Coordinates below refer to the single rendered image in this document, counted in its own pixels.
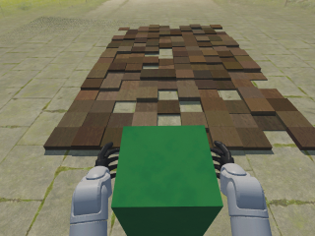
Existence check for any right robot hand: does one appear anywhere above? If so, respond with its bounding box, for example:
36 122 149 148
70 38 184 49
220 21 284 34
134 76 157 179
210 141 234 179

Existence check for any robot right forearm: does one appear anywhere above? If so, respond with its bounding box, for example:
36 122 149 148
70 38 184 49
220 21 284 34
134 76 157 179
220 163 272 236

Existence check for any carton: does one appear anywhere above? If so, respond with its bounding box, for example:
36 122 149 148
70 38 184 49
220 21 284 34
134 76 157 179
111 125 223 236

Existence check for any left robot hand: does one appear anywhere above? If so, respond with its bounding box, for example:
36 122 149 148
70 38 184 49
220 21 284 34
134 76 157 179
94 142 120 179

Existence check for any robot left forearm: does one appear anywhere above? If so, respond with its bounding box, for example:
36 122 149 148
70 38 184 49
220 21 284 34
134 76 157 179
69 166 112 236

